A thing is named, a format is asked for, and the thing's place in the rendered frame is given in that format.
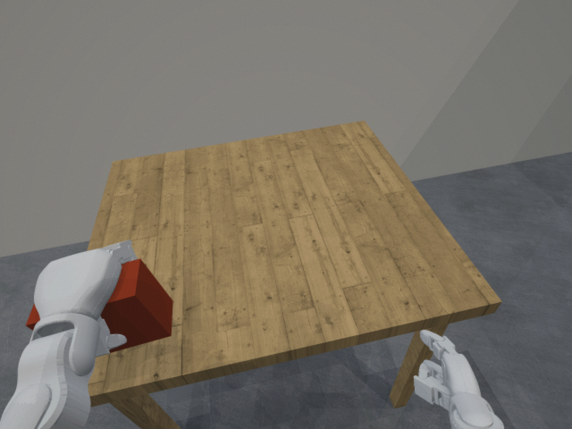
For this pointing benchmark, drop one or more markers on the sponge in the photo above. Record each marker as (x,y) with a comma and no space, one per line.
(139,308)

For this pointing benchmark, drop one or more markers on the robot right forearm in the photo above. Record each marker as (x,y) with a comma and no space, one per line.
(470,411)

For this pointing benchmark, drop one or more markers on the table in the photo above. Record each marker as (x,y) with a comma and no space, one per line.
(274,249)

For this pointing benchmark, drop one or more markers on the left robot hand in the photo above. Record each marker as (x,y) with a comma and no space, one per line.
(83,283)

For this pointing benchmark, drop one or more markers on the robot left forearm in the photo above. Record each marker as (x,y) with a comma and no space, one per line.
(53,374)

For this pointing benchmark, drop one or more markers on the right robot hand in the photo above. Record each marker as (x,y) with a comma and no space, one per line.
(437,384)

